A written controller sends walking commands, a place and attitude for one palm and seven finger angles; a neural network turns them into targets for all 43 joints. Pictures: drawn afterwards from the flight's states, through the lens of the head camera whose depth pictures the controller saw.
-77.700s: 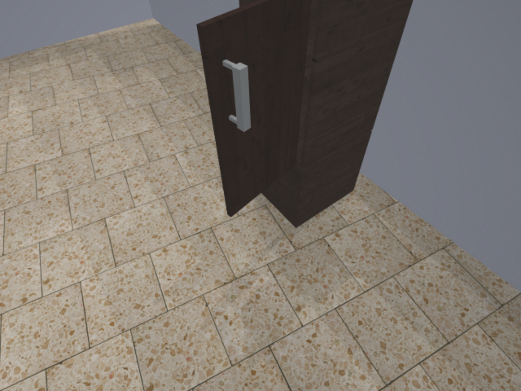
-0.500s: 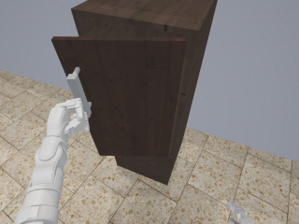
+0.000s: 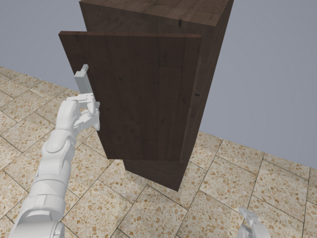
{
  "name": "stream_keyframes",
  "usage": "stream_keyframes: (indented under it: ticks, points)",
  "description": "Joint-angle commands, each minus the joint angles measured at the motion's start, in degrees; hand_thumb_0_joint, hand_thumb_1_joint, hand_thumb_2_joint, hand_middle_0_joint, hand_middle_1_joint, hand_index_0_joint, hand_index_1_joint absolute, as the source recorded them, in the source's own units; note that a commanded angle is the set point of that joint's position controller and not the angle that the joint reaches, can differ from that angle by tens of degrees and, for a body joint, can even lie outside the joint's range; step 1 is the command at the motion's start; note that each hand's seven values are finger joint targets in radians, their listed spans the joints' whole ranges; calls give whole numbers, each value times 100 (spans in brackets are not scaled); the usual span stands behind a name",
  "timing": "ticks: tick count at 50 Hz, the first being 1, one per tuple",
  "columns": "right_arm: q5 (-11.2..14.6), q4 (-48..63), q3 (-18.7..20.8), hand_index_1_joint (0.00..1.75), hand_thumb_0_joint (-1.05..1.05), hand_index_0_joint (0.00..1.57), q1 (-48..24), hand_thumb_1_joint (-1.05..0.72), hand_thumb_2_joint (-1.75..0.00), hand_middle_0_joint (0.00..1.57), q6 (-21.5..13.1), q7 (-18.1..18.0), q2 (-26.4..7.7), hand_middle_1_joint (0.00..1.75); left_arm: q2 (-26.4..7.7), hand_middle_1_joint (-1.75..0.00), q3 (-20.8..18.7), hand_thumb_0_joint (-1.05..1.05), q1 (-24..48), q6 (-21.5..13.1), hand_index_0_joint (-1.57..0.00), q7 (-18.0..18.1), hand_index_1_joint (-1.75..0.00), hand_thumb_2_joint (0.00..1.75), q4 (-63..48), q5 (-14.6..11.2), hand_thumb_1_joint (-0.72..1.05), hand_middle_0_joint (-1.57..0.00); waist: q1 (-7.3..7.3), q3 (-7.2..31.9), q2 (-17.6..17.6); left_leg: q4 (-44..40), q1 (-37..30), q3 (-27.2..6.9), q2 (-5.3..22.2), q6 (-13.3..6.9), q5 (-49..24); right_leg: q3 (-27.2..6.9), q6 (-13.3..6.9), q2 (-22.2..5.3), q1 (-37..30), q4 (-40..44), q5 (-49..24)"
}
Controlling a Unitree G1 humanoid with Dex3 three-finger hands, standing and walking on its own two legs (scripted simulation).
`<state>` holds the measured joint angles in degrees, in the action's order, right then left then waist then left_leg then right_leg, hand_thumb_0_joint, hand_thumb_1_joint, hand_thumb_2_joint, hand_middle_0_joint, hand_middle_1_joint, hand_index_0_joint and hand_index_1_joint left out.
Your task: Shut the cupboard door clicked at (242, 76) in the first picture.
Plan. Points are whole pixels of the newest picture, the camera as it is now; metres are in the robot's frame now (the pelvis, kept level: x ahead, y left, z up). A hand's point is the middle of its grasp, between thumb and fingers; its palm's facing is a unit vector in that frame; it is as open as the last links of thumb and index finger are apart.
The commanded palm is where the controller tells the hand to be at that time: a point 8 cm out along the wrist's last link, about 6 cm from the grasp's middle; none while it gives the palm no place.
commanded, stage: push the door shut along its arc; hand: left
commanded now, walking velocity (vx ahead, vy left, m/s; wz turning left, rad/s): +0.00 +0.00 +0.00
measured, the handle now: (90, 92) +0.47 +0.22 +0.11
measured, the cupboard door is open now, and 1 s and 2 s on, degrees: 21 4 0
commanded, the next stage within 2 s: pull the fist back off the door in 1.48 s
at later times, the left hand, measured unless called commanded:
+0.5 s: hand (105, 98) +0.45 +0.17 +0.11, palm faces -0.15 -0.99 -0.01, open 3.1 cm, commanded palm +0.44 +0.21 +0.11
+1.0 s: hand (123, 84) +0.51 +0.13 +0.11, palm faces -0.31 -0.95 -0.01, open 3.1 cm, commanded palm +0.51 +0.18 +0.11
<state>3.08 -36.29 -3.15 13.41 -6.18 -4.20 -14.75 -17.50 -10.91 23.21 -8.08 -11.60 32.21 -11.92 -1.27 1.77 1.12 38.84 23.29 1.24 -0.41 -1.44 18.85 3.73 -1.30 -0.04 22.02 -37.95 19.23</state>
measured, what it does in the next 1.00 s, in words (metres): stands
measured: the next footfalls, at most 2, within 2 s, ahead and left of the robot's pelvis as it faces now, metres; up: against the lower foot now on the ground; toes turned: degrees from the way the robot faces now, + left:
none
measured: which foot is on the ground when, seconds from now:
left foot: down 0.00-1.00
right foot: down 0.00-1.00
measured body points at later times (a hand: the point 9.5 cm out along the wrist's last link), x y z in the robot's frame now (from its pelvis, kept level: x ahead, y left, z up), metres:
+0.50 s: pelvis +0.01 +0.00 -0.01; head +0.06 +0.01 +0.44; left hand +0.45 +0.22 +0.11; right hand +0.06 -0.27 -0.12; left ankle +0.01 +0.10 -0.72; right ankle +0.00 -0.10 -0.72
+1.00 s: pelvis +0.01 +0.01 -0.02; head +0.10 +0.02 +0.42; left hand +0.52 +0.18 +0.12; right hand +0.02 -0.27 -0.13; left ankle +0.01 +0.10 -0.72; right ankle +0.00 -0.10 -0.72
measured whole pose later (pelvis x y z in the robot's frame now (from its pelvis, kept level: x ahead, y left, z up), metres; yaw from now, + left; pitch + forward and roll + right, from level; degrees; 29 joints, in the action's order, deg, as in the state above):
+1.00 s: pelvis +0.01 +0.01 -0.02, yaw -1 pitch +14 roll -1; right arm 1.2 -38.7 -2.1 21.3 -3.5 -2.5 -17.0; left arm -27.7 -14.4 58.4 -14.4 -25.2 69.5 -8.2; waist -9.9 3.8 0.9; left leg 46.8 39.5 1.9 0.2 -2.2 21.7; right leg 3.0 -0.8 0.4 38.0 -44.6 21.0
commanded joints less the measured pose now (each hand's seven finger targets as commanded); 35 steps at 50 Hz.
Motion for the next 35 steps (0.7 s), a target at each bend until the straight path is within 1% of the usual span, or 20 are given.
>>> stream_keyframes:
  ticks: [1, 4, 5, 7, 8, 11, 13, 14, 15, 17, 19, 20, 21, 24, 26, 28, 31, 32, 34, 35]
  points:
    - [-4, 625, 326, 30, 0, 20, -54, -90, -90, 20, -231, -76, -826, 30, -1357, -150, -447, 0, 2949, -551, -130, -202, -150, 90, -682, -142, 90, -130, -227, 1595, 17, -543, -757, -303, 1, -12, -780, -309, -30, 23, -178, 579, -962]
    - [2, 563, 341, 30, 0, 20, 114, -90, -90, 20, -173, -43, -860, 30, -1363, -150, -412, 0, 3178, -535, -130, -382, -150, 90, 8, -118, 90, -130, -257, 1587, 80, -449, -624, -295, -14, 4, -874, -292, -37, 23, -34, 491, -1103]
    - [-6, 539, 356, 30, 0, 20, 209, -90, -90, 20, -137, -37, -906, 30, -1534, -150, -551, 0, 3082, -502, -130, -425, -150, 90, 358, -93, 90, -130, -253, 1524, -76, -413, -497, -288, -15, -15, -895, -306, -33, 26, -62, 485, -1135]
    - [4, 539, 369, 30, 0, 20, 300, -90, -90, 20, -96, -14, -916, 30, -1452, -150, -436, 0, 3398, -521, -130, -545, -150, 90, 554, -113, 90, -130, -357, 1497, -231, -350, -363, -258, -14, -30, -940, -326, 3, 12, -1, 464, -1277]
    - [3, 527, 393, 30, 0, 20, 360, -90, -90, 20, -83, -3, -947, 30, -1552, -150, -489, 0, 3544, -575, -130, -601, -150, 90, 622, -108, 90, -130, -350, 1553, -252, -334, -324, -271, -15, -26, -933, -337, -1, 19, 9, 440, -1268]
    - [2, 558, 435, 30, 0, 20, 475, -90, -90, 20, -44, 26, -968, 30, -1493, -150, -401, 0, 3633, -669, -130, -767, -150, 90, 699, -106, 90, -130, -353, 1832, 35, -232, -474, -246, -21, -36, -1250, -329, -32, 35, 6, 317, -1592]
    - [-12, 549, 468, 30, 0, 20, 572, -90, -90, 20, -19, 53, -978, 30, -1407, -150, -340, 0, 3699, -722, -130, -841, -150, 90, 688, -109, 90, -130, -363, 2010, 93, -186, -612, -276, -8, -23, -1449, -290, -43, 60, 67, 257, -1719]
    - [-7, 543, 470, 30, 0, 20, 612, -90, -90, 20, -5, 57, -992, 30, -1399, -150, -317, 0, 3713, -728, -130, -883, -150, 90, 769, -123, 90, -130, -402, 1976, -13, -168, -568, -271, -5, -35, -1382, -294, -30, 74, 117, 276, -1666]
    - [-12, 512, 488, 30, 0, 20, 667, -90, -90, 20, 23, 38, -1032, 30, -1595, -150, -429, 0, 3902, -771, -130, -896, -150, 90, 777, -110, 90, -130, -439, 1984, -89, -135, -541, -283, 4, -54, -1461, -292, -39, 79, 90, 253, -1731]
    - [-3, 489, 488, 30, 0, 20, 691, -90, -90, 20, 28, 45, -1003, 30, -1392, -150, -200, 0, 4327, -846, -130, -946, -150, 90, 680, -120, 90, -130, -553, 1978, 35, -141, -625, -284, 7, -51, -1393, -290, -18, 91, 277, 258, -1650]
    - [-17, 453, 506, 30, 0, 20, 747, -90, -90, 20, 29, 48, -1006, 30, -1438, -150, -265, 0, 4387, -915, -130, -931, -150, 90, 747, -121, 90, -130, -533, 2037, 151, -128, -745, -301, 20, -41, -1423, -279, -27, 108, 369, 254, -1585]
    - [-32, 424, 498, 30, 0, 20, 795, -90, -90, 20, 49, 32, -1042, 30, -1609, -150, -380, 0, 4490, -933, -130, -910, -150, 90, 810, -110, 90, -130, -548, 2048, 65, -110, -686, -323, 22, -59, -1451, -280, -33, 115, 333, 232, -1607]
    - [-38, 383, 500, 30, 0, 20, 824, -90, -90, 20, 58, 32, -1045, 30, -1820, -150, -523, 0, 4655, -968, -130, -900, -150, 90, 838, -77, 90, -130, -550, 2088, 150, -111, -674, -323, 24, -52, -1428, -302, -26, 105, 328, 229, -1607]
    - [-46, 381, 510, 30, 0, 20, 882, -90, -90, 20, 71, 56, -1027, 30, -1809, -150, -475, 0, 4706, -1073, -130, -940, -150, 90, 870, -4, 90, -130, -538, 2307, 299, -93, -828, -345, 39, -32, -1617, -279, -43, 112, 340, 160, -1694]
    - [-54, 353, 491, 30, 0, 20, 914, -90, -90, 20, 87, 64, -1033, 30, -1757, -150, -397, 0, 4750, -1082, -130, -1000, -150, 90, 1022, 6, 90, -130, -581, 2291, 408, -50, -887, -371, 56, -27, -1752, -265, -49, 126, 439, 144, -1748]
    - [-56, 308, 489, 30, 0, 20, 958, -90, -90, 20, 104, 62, -1058, 30, -1823, -150, -419, 0, 4980, -1083, -130, -1072, -150, 90, 1269, -1, 90, -130, -666, 2104, 172, -52, -713, -377, 63, -35, -1554, -259, -37, 142, 510, 166, -1632]
    - [-50, 296, 478, 30, 0, 20, 961, -90, -90, 20, 100, 52, -1069, 30, -1667, -150, -254, 0, 5271, -1105, -130, -1163, -150, 90, 1468, -16, 90, -130, -746, 2011, 291, -36, -748, -405, 66, -30, -1460, -241, -51, 152, 738, 158, -1470]
    - [-63, 274, 476, 30, 0, 20, 984, -90, -90, 20, 78, 57, -1087, 30, -1603, -150, -197, 0, 5522, -1119, -130, -1190, -150, 90, 1432, -28, 90, -130, -824, 2059, 358, -40, -846, -428, 73, -26, -1409, -241, -44, 153, 879, 162, -1392]
    - [-74, 236, 476, 30, 0, 20, 1038, -90, -90, 20, 68, 63, -1116, 30, -1585, -150, -181, 0, 5612, -1098, -130, -1214, -150, 90, 1671, -11, 90, -130, -874, 2012, 266, -16, -812, -472, 89, -19, -1295, -226, -47, 161, 1059, 150, -1218]
    - [-79, 189, 479, 30, 0, 20, 1090, -90, -90, 20, 77, 46, -1146, 30, -1697, -150, -247, 0, 5761, -1114, -130, -1213, -150, 90, 1753, -7, 90, -130, -892, 2046, 229, 9, -778, -491, 94, -26, -1328, -216, -59, 162, 1067, 110, -1207]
